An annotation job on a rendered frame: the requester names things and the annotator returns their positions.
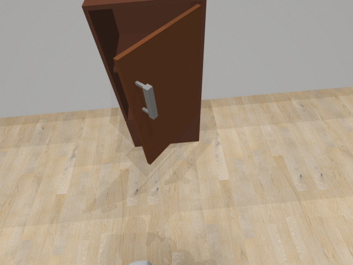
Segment cupboard door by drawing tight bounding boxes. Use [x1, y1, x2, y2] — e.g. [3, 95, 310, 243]
[113, 4, 201, 165]

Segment handle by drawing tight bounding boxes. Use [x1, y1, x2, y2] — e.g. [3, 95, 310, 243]
[135, 81, 158, 120]

